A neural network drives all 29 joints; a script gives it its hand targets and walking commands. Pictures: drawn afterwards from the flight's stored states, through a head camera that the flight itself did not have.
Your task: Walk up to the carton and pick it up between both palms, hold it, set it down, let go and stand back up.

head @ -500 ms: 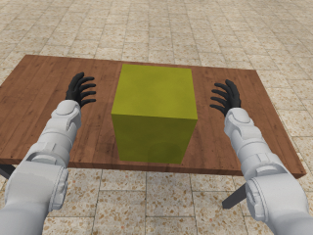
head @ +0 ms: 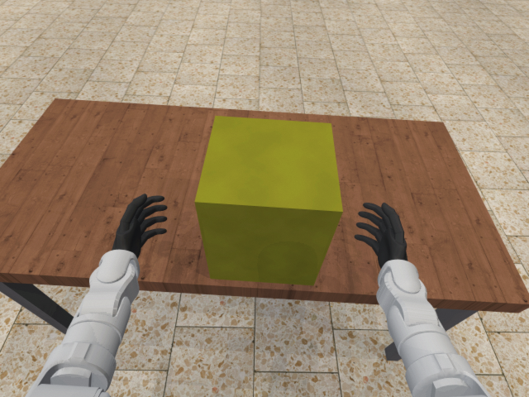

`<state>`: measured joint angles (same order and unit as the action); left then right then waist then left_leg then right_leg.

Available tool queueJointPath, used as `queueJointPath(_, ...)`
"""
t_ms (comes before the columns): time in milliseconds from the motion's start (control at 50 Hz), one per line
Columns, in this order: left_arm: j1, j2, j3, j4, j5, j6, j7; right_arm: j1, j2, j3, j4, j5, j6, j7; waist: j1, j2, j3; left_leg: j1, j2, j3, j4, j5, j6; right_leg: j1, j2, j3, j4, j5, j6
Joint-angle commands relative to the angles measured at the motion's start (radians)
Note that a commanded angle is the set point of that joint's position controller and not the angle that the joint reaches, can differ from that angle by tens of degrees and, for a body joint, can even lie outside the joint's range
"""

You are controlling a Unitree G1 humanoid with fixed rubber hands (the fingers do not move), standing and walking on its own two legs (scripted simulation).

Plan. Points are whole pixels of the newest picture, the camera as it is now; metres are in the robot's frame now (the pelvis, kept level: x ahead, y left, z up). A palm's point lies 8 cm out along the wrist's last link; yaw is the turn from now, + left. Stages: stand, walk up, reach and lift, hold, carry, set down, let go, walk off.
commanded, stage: set down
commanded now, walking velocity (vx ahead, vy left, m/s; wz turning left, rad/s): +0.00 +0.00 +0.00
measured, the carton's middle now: (267, 205) +0.46 +0.00 -0.01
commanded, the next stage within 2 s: let go in 1.64 s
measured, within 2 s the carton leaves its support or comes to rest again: neither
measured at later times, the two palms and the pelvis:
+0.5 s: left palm (124, 323) +0.24 +0.22 -0.05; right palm (387, 326) +0.24 -0.19 -0.04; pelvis +0.02 +0.00 +0.00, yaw +0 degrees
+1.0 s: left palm (115, 347) +0.21 +0.23 -0.06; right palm (390, 354) +0.21 -0.19 -0.06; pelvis +0.02 +0.01 +0.00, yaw -1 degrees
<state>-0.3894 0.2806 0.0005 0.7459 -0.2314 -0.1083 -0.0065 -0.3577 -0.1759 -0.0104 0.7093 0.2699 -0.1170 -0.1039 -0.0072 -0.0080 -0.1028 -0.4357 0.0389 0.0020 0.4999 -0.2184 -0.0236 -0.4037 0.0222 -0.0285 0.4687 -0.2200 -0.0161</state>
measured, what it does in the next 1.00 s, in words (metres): stands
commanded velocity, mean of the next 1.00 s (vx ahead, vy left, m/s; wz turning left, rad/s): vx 0.00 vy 0.00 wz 0.00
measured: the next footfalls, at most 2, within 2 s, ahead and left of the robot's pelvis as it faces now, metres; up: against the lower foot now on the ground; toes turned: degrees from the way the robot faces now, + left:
none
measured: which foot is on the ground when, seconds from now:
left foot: down 0.00-1.00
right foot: down 0.00-1.00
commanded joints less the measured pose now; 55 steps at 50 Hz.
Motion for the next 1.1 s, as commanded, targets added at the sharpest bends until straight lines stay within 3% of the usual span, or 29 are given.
queueJointPath(0, -0.246, 0.151, 0.059, -0.213, 0.026, -0.092, -0.013, -0.246, -0.132, -0.016, -0.212, -0.002, -0.103, 0.012, 0.009, 0.032, -0.448, 0.319, -0.059, 0.015, -0.027, 0.396, -0.02, 0.236, 0.026, 0.014, -0.06, 0.345, 0.042)
queueJointPath(160, -0.116, 0.131, 0.031, -0.196, 0.026, -0.223, -0.008, -0.122, -0.102, -0.016, -0.202, -0.028, -0.202, 0.03, 0.006, 0.036, -0.322, 0.308, -0.049, 0.011, -0.036, 0.314, -0.015, 0.199, 0.013, 0.02, -0.075, 0.234, 0.029)
queueJointPath(320, 0.081, 0.103, -0.002, -0.234, 0.033, -0.359, 0.007, 0.062, -0.084, -0.013, -0.166, -0.049, -0.346, 0.051, 0.0, 0.086, -0.305, 0.321, -0.046, 0.01, 0.027, 0.366, -0.038, 0.176, 0.015, 0.023, -0.029, 0.269, 0.014)
queueJointPath(500, 0.214, 0.077, -0.01, -0.201, 0.038, -0.425, 0.007, 0.158, -0.067, 0.012, -0.049, -0.068, -0.477, 0.079, -0.003, 0.067, -0.205, 0.239, -0.043, 0.014, 0.067, 0.273, -0.025, 0.153, 0.012, 0.033, 0.029, 0.24, 0.001)
queueJointPath(720, 0.288, 0.076, -0.005, -0.198, 0.052, -0.318, 0.013, 0.201, -0.073, 0.012, 0.02, -0.098, -0.464, 0.089, -0.008, 0.041, -0.148, 0.255, -0.039, 0.019, 0.058, 0.236, -0.021, 0.165, 0.015, 0.028, 0.034, 0.241, -0.007)
queueJointPath(740, 0.288, 0.104, 0.052, -0.31, 0.053, -0.311, 0.023, 0.186, -0.11, 0.066, -0.154, -0.071, -0.471, 0.083, 0.047, 0.01, -0.19, 0.324, -0.049, 0.028, 0.028, 0.333, -0.027, 0.299, -0.004, 0.061, 0.02, 0.366, 0.007)
queueJointPath(760, 0.339, 0.094, 0.033, -0.284, 0.068, -0.297, 0.025, 0.225, -0.1, 0.06, -0.085, -0.068, -0.468, 0.08, 0.022, 0.017, -0.163, 0.325, -0.051, 0.018, 0.011, 0.367, -0.034, 0.322, -0.002, 0.058, 0.023, 0.438, 0.02)
queueJointPath(780, 0.356, 0.085, 0.047, -0.297, 0.072, -0.283, 0.022, 0.231, -0.104, 0.067, -0.08, -0.07, -0.468, 0.079, 0.037, 0.023, -0.164, 0.325, -0.055, 0.022, 0.003, 0.374, -0.035, 0.333, -0.005, 0.064, 0.013, 0.444, 0.021)
queueJointPath(840, 0.385, 0.06, 0.033, -0.269, 0.108, -0.224, 0.02, 0.284, -0.089, 0.046, -0.006, -0.094, -0.435, 0.079, 0.012, 0.043, -0.092, 0.386, -0.044, 0.024, -0.029, 0.344, -0.041, 0.293, 0.003, 0.051, -0.032, 0.362, 0.002)
queueJointPath(940, 0.378, 0.033, 0.02, -0.286, 0.123, -0.131, 0.017, 0.313, -0.072, 0.01, -0.018, -0.142, -0.358, 0.077, 0.019, 0.035, 0.014, 0.404, -0.034, 0.041, -0.089, 0.245, -0.027, 0.247, 0.002, 0.033, -0.105, 0.184, -0.015)
queueJointPath(1080, 0.391, 0.034, 0.023, -0.331, 0.155, -0.058, 0.042, 0.334, -0.08, -0.012, -0.059, -0.176, -0.284, 0.095, 0.029, 0.045, 0.041, 0.426, -0.031, 0.058, -0.123, 0.273, -0.029, 0.265, 0.002, 0.028, -0.142, 0.18, -0.018)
